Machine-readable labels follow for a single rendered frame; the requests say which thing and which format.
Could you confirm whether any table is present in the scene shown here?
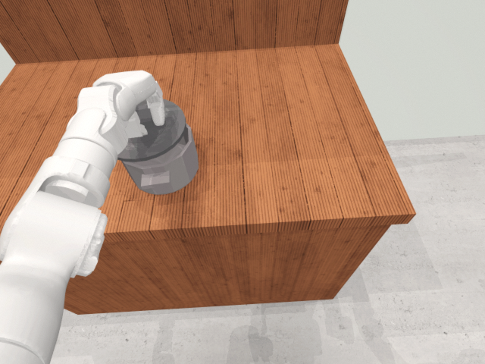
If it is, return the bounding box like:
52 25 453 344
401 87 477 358
0 0 416 315

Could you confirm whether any lid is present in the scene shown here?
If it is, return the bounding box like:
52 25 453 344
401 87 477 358
117 99 186 162

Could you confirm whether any robot left forearm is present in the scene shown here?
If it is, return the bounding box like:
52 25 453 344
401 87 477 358
0 79 136 261

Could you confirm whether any pot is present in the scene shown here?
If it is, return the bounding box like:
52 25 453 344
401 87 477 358
122 124 199 195

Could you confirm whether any robot left hand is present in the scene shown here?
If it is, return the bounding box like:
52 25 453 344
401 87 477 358
92 71 164 139

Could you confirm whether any knob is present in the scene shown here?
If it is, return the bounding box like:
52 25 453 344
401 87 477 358
135 105 154 130

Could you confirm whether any left robot upper arm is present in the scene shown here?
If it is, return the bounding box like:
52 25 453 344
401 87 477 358
0 191 108 364

